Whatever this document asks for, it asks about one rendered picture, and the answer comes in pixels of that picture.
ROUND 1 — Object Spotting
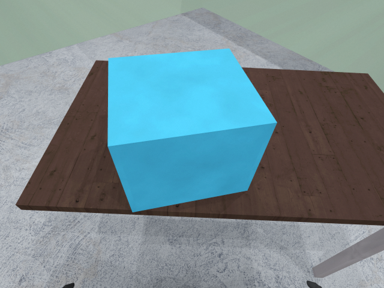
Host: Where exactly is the carton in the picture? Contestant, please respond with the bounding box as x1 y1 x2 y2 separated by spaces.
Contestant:
107 49 277 212

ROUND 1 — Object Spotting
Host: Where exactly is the table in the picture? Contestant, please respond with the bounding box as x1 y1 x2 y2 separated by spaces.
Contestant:
16 60 384 278

